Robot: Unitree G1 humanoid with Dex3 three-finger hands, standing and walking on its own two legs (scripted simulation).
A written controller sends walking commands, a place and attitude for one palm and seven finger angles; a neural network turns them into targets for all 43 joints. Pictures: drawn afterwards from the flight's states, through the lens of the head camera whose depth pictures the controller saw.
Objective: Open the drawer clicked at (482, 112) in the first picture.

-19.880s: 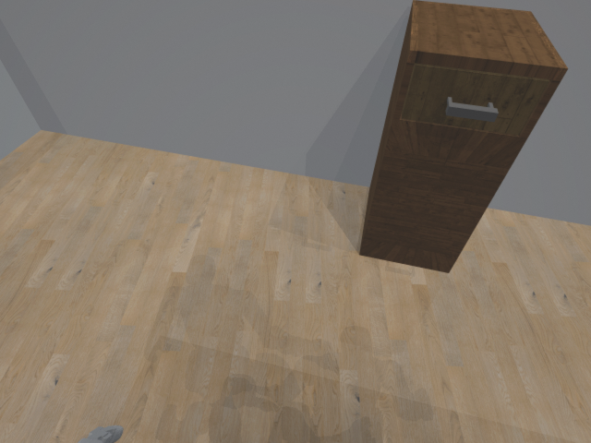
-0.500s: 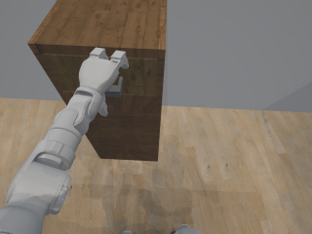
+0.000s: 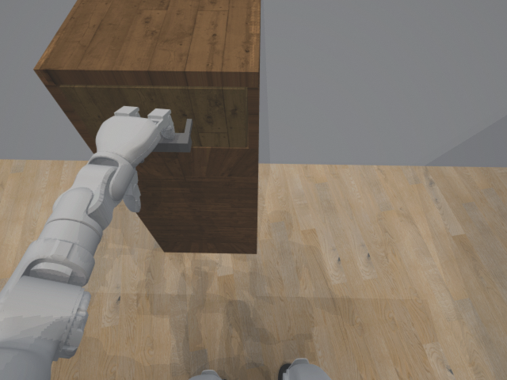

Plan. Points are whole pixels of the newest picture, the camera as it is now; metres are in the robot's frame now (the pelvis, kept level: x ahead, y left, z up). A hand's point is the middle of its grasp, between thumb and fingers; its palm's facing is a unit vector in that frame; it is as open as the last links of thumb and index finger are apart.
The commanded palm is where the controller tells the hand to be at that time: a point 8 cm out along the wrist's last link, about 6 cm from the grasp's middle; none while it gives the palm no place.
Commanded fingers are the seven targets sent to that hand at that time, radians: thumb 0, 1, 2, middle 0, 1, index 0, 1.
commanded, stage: move the hooked fingers above the handle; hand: left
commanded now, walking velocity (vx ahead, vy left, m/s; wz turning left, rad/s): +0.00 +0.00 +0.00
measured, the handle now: (159, 133) +0.55 +0.18 +0.01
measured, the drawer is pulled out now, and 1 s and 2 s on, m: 0.00 0.00 0.00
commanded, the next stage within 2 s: lift the fingers back up to retry in 0.08 s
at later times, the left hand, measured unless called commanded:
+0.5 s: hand (151, 142) +0.48 +0.17 +0.06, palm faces -0.16 -0.03 -0.99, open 13.7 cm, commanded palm +0.47 +0.19 +0.13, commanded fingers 0.00 -0.50 0.30 -0.30 -1.20 -0.30 -1.20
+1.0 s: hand (146, 132) +0.50 +0.18 +0.07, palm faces -0.13 -0.04 -0.99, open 13.8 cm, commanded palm +0.48 +0.19 +0.13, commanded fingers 0.00 -0.50 0.30 -0.30 -1.20 -0.30 -1.20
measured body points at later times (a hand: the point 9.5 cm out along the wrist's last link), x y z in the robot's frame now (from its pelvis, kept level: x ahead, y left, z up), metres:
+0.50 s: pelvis +0.02 +0.00 +0.01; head +0.08 -0.02 +0.45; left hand +0.49 +0.17 +0.12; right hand +0.08 -0.26 -0.13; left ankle +0.00 +0.11 -0.71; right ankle +0.04 -0.11 -0.72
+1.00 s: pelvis +0.03 +0.00 +0.01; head +0.09 -0.01 +0.45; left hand +0.50 +0.18 +0.12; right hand +0.08 -0.27 -0.12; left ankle +0.00 +0.11 -0.71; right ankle +0.04 -0.11 -0.71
